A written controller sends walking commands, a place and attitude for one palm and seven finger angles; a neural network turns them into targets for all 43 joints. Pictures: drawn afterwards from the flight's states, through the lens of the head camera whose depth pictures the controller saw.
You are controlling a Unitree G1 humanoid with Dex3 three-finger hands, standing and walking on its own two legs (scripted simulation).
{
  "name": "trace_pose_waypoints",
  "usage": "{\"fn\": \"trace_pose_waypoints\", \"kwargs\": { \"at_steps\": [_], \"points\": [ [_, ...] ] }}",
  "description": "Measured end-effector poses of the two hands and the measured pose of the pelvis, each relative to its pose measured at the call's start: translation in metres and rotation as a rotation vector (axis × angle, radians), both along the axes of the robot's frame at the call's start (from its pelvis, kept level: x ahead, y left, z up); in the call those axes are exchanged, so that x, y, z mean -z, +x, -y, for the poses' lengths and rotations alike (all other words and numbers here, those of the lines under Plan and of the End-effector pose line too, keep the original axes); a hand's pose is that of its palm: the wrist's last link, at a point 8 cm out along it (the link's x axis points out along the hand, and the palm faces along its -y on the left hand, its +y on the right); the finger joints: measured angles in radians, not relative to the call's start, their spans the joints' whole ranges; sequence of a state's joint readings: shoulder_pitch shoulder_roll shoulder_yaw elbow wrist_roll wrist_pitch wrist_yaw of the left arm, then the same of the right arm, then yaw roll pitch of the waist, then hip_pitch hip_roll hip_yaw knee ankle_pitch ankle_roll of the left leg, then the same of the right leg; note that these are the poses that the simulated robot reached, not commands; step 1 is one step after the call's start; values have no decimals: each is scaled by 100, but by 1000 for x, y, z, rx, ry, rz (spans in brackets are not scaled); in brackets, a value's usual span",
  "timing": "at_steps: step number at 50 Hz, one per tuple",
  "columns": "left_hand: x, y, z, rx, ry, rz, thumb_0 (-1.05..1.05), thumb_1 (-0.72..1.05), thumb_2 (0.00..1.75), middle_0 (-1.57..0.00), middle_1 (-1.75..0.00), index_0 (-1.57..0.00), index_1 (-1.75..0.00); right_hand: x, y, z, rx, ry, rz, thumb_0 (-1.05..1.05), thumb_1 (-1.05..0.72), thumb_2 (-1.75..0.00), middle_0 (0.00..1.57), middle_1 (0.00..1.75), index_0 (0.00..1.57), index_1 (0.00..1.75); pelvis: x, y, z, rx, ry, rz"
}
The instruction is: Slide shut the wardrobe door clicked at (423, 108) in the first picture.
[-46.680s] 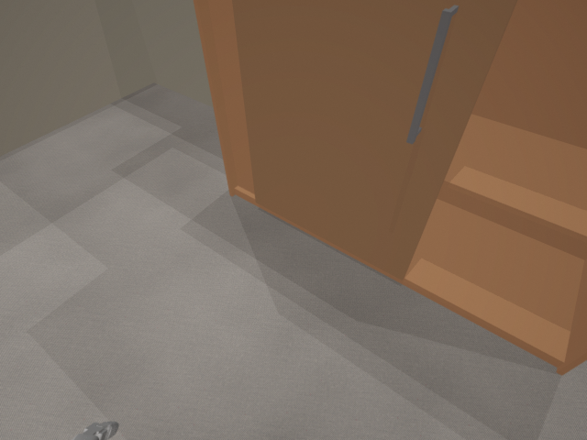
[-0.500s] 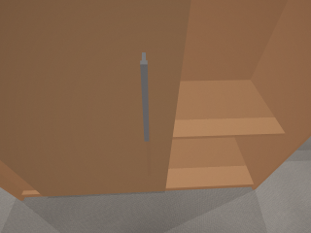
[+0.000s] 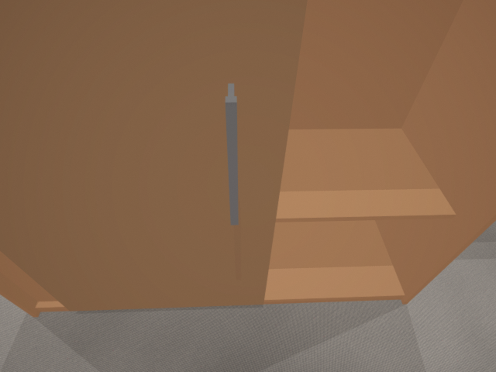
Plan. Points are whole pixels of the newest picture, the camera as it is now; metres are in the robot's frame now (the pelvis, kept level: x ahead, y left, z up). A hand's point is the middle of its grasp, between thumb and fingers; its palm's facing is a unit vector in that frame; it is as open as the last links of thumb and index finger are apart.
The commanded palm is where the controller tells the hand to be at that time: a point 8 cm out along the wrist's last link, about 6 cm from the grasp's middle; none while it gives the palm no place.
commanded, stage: look again from close up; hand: left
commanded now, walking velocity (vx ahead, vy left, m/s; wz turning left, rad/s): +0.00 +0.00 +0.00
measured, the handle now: (233, 165) +0.46 +0.06 +0.08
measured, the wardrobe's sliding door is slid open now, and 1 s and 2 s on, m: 0.59 0.59 0.59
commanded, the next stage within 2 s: raise the hand with hooked fingers in 0.38 s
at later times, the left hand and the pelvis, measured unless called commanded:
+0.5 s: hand out of the picture -0.01 +0.17 -0.18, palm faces +0.03 -0.98 -0.18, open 7.4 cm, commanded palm +0.09 +0.22 -0.07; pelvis +0.00 +0.00 +0.00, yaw +0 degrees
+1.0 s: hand (118, 370) +0.13 +0.20 -0.03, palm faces +0.25 -0.97 -0.06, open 9.2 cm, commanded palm +0.13 +0.25 -0.01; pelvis -0.02 -0.02 -0.08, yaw +5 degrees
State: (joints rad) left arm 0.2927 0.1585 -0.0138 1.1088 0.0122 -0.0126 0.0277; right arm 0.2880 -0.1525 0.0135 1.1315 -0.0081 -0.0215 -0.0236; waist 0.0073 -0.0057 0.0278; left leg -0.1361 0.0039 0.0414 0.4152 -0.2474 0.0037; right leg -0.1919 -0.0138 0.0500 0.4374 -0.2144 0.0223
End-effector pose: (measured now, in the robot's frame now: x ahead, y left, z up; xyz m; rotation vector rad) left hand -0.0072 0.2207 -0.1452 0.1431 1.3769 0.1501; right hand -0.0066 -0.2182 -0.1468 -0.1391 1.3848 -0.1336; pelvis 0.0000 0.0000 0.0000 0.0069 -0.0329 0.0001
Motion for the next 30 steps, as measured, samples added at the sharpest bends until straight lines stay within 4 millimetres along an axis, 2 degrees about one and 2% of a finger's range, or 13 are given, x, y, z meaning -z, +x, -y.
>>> {"fn": "trace_pose_waypoints", "kwargs": {
  "at_steps": [25, 26, 27, 30],
  "points": [
    [3, -5, 6, -6, -11, -1, 0, 91, 90, -20, -30, -20, -30, 0, -2, 0, 4, -4, 0, 0, -91, -89, 20, 30, 20, 30, 1, -2, 0, -1, -8, -4],
    [-2, 3, 2, -55, -3, 42, 1, 91, 90, -20, -30, -20, -30, -2, 2, 0, 5, -9, 31, 0, -91, -89, 20, 30, 20, 30, 2, -3, 0, -3, -9, -2],
    [-14, 19, -7, -104, 26, 136, 2, 93, 90, -20, -30, -21, -30, -4, 9, 2, 1, -25, 93, 0, -91, -89, 20, 30, 20, 30, 3, -4, 0, -4, -6, 3],
    [-73, 83, -27, -126, 121, 577, 4, 93, 89, -20, -31, -21, -31, -13, 40, 13, -9, -68, 326, 1, -92, -89, 20, 30, 20, 30, 9, -7, 0, -35, 1, -6]
  ]
}}
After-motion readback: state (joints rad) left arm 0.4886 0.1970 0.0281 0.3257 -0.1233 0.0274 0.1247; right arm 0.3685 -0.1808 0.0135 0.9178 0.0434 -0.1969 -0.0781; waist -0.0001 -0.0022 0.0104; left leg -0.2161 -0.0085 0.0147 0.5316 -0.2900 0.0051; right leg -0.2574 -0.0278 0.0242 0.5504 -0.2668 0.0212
